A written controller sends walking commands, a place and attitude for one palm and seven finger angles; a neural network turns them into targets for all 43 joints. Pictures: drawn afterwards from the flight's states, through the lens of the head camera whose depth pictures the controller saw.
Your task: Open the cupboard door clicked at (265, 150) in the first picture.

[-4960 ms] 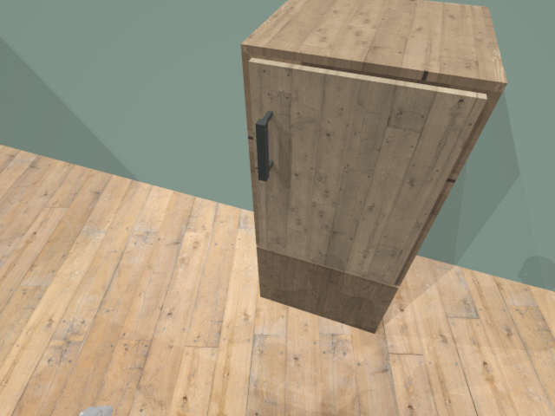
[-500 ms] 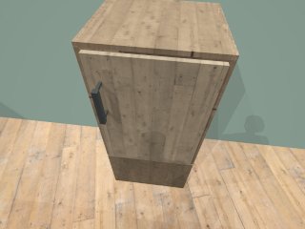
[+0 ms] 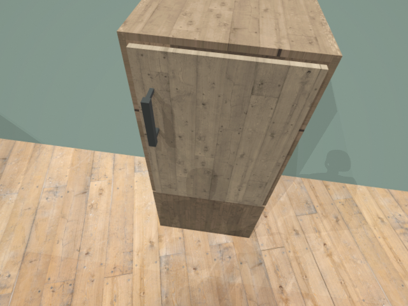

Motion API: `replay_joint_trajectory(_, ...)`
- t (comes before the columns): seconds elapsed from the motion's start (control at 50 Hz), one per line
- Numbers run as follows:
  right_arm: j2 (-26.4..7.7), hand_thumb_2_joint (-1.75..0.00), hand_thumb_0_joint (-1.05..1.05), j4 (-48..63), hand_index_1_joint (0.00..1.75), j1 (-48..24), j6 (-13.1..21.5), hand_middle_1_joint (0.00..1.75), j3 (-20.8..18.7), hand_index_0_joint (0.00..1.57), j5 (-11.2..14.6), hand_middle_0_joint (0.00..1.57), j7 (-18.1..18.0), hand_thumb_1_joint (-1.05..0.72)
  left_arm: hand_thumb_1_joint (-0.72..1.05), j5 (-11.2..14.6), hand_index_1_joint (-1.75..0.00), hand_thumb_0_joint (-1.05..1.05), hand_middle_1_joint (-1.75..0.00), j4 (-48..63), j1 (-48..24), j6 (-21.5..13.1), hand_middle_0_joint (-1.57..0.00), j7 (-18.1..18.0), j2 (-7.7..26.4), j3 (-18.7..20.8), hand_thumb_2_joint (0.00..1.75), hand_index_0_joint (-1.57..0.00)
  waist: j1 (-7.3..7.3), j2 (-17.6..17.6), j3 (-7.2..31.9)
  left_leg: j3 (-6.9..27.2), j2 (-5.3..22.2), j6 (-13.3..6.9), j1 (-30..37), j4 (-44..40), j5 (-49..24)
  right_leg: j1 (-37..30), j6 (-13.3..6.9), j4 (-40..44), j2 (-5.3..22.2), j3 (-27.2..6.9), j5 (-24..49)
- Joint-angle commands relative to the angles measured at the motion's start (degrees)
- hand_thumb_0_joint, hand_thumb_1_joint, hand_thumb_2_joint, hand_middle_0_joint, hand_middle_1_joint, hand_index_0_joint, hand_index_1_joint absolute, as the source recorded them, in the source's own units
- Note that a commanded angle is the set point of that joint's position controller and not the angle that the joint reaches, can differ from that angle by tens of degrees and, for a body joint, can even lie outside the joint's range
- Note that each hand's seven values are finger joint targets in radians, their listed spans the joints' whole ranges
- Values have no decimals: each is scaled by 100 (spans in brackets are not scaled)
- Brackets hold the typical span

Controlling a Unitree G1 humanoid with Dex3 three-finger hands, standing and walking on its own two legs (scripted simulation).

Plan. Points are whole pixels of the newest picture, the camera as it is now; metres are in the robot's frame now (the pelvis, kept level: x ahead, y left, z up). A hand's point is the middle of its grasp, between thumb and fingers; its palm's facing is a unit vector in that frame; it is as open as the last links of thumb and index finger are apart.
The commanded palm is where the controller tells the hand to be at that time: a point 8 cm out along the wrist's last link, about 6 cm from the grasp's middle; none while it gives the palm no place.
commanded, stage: come to a stop and stand still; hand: left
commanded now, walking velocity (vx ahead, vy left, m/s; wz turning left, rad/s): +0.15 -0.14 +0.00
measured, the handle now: (152, 118) +0.52 +0.17 +0.04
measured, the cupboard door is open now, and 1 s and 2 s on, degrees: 0 0 0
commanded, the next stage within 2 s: look again from close up in 0.92 s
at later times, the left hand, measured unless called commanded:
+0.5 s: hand out of the picture +0.02 +0.15 -0.17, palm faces -0.01 -0.98 -0.21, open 7.3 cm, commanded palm none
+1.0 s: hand out of the picture +0.05 +0.15 -0.17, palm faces -0.01 -0.98 -0.21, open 7.3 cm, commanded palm none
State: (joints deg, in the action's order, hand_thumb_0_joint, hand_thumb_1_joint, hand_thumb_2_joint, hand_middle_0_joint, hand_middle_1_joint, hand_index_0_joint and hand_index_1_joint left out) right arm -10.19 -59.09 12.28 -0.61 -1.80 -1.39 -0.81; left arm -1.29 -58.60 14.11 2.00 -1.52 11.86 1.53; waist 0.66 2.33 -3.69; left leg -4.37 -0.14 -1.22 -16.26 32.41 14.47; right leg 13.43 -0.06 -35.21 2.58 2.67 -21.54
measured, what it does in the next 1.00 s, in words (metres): steps on the spot: right foot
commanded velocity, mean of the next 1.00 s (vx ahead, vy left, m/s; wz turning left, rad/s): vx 0.01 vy -0.02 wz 0.00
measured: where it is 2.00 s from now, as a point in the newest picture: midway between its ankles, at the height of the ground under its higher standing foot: outside the picture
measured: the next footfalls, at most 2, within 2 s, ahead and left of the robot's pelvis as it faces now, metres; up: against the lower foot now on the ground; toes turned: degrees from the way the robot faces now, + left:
right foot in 0.24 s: +0.00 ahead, -0.12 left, +0.00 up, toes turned -2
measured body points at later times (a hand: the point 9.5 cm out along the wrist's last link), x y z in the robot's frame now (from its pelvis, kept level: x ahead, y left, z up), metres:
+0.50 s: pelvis +0.02 -0.01 +0.00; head +0.04 -0.04 +0.45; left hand +0.02 +0.21 -0.15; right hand +0.01 -0.22 -0.17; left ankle +0.02 +0.10 -0.73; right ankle -0.04 -0.11 -0.73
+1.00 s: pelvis +0.04 -0.03 +0.01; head +0.05 -0.03 +0.46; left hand +0.05 +0.20 -0.15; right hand +0.07 -0.26 -0.15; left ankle +0.02 +0.10 -0.73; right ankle -0.04 -0.11 -0.73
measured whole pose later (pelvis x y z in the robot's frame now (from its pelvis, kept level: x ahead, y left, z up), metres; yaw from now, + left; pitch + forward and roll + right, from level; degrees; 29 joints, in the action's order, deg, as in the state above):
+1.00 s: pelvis +0.04 -0.03 +0.01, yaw -1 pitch +0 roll +1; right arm -9.9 -63.2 12.1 1.0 0.3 -0.9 -1.6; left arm -0.7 -62.3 16.5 -1.3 -2.1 9.5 -0.6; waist 0.1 0.7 -1.1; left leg -4.5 2.2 1.1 -10.5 27.7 16.7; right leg 5.0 -2.3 -26.3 -1.4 1.3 -21.0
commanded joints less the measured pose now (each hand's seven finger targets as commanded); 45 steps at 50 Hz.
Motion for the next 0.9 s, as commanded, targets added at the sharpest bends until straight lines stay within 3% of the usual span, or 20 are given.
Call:
replay_joint_trajectory(0.0,-889,-90,0,167,30,300,156,30,-102,20,-18,20,-56,-90,90,-43,-30,0,-30,170,300,-71,-20,24,262,48,90,-20,-34,-1099,15,2390,1616,-744,-339,-2614,2418,468,-137,-865,-108,-97,-663)
replay_joint_trajectory(0.06,-742,-90,0,57,30,454,184,30,-63,20,-34,20,-89,-90,90,-51,-30,0,-30,67,335,-148,-20,77,94,-10,90,-20,-83,-765,81,2079,1586,-883,99,-2331,1431,779,-164,-1058,-26,-192,-754)
replay_joint_trajectory(0.14,-646,-90,0,-145,30,750,195,30,-59,20,-29,20,-125,-90,90,-5,-30,0,-30,-5,359,-205,-20,79,-29,-28,90,-20,-155,-731,278,1624,1367,-757,509,-1900,108,428,-95,100,-72,-81,-473)
replay_joint_trajectory(0.18,-576,-90,0,-216,30,731,203,30,-43,20,27,20,-144,-90,90,17,-30,0,-30,-176,672,-245,-20,47,-3,-18,90,-20,-8,-511,400,1259,1111,-488,307,-1443,-275,-312,-71,1244,-52,-119,456)
replay_joint_trajectory(0.22,-240,-90,0,-253,30,667,239,30,52,20,88,20,-116,-90,90,32,-30,0,-30,-290,775,-311,-20,-13,229,-12,90,-20,28,-82,191,703,633,-101,-177,-1051,-406,-742,-219,1674,450,-705,982)
replay_joint_trajectory(0.24,-574,-90,0,195,30,-37,242,30,41,20,115,20,-58,-90,90,-49,-30,0,-30,-384,1120,-313,-20,-219,340,-125,90,-20,182,-513,-196,396,480,143,139,-127,-225,232,-229,1859,539,-991,1631)
replay_joint_trajectory(0.26,-293,-90,0,211,30,439,120,30,38,20,61,20,10,-90,90,24,-30,0,-30,-123,530,-350,-20,-161,584,-113,90,-20,-336,-374,44,323,362,115,167,-31,697,609,-445,1929,612,-959,-943)
replay_joint_trajectory(0.28,-372,-90,0,149,30,602,53,30,23,20,4,20,54,-90,90,32,-30,0,-30,19,386,-382,-20,-149,493,-91,90,-20,-353,-206,-140,330,331,63,66,120,675,945,-499,1899,466,-1050,-1358)
replay_joint_trajectory(0.3,-327,-90,0,139,30,849,69,30,32,20,-8,20,64,-90,90,31,-30,0,-30,76,287,-428,-20,-154,416,-99,90,-20,-475,-339,-109,406,391,17,101,37,367,963,-525,1677,422,-961,-905)
replay_joint_trajectory(0.32,-235,-90,0,93,30,965,117,30,74,20,-9,20,65,-90,90,28,-30,0,-30,61,319,-481,-20,-145,349,-92,90,-20,-427,-742,86,482,469,-20,192,-166,-52,705,-512,1436,353,-764,-264)
replay_joint_trajectory(0.34,-254,-90,0,114,30,980,172,30,100,20,2,20,52,-90,90,39,-30,0,-30,20,418,-492,-20,-133,287,-95,90,-20,-351,-800,179,596,542,-79,171,-306,-362,465,-462,1185,200,-655,160)
replay_joint_trajectory(0.38,-337,-90,0,114,30,929,257,30,125,20,40,20,-8,-90,90,48,-30,0,-30,-114,645,-504,-20,-136,167,-113,90,-20,-209,-514,375,678,653,-161,224,-328,-1171,2,-385,919,120,-530,1162)
replay_joint_trajectory(0.44,-331,-90,0,57,30,838,267,30,154,20,59,20,-56,-90,90,65,-30,0,-30,-212,729,-502,-20,-144,167,-129,90,-20,-165,-46,207,512,592,-114,273,-363,-1267,-136,-337,926,231,-564,2053)
replay_joint_trajectory(0.5,-334,-90,0,-15,30,765,231,30,163,20,64,20,-63,-90,90,72,-30,0,-30,-203,702,-471,-20,-152,207,-131,90,-20,-164,92,35,461,548,-76,330,-507,-972,-95,-305,1055,265,-628,2063)
replay_joint_trajectory(0.54,-296,-90,0,-108,30,732,244,30,176,20,60,20,-70,-90,90,69,-30,0,-30,-232,766,-480,-20,-153,266,-113,90,-20,-130,24,140,402,530,-57,439,-521,-1176,-274,-286,1020,305,-609,2610)
replay_joint_trajectory(0.6,-342,-90,0,-166,30,646,219,30,172,20,65,20,-77,-90,90,71,-30,0,-30,-228,746,-451,-20,-160,300,-117,90,-20,-116,211,60,373,535,-47,506,-586,-1085,-265,-258,1102,316,-608,2634)
replay_joint_trajectory(0.64,-331,-90,0,-205,30,598,228,30,173,20,64,20,-83,-90,90,64,-30,0,-30,-225,782,-454,-20,-162,362,-102,90,-20,-98,-18,168,325,529,-36,585,-574,-1268,-403,-235,1084,345,-618,3044)
replay_joint_trajectory(0.88,-485,-90,0,-212,30,301,205,30,137,20,71,20,-131,-90,90,54,-30,0,-30,-193,672,-392,-20,-142,518,-56,90,-20,-68,-209,344,247,617,1,890,-597,-1643,-559,-208,1150,338,-646,3390)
